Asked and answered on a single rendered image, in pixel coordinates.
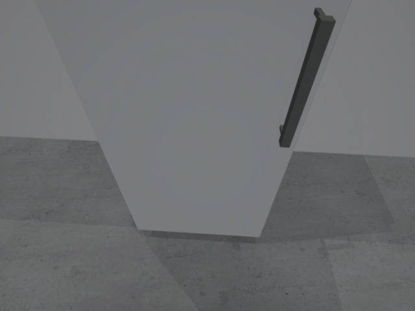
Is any fridge door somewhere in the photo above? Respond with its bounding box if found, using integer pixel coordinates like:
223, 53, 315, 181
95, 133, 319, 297
35, 0, 351, 237

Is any handle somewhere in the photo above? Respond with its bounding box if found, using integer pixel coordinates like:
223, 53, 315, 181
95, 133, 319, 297
279, 8, 336, 148

